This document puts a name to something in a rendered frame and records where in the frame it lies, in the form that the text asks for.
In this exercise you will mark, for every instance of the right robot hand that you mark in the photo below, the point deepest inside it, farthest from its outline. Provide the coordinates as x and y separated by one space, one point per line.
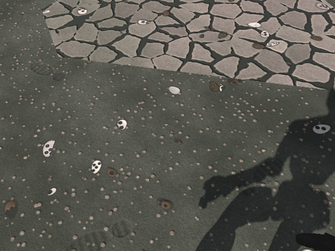
322 242

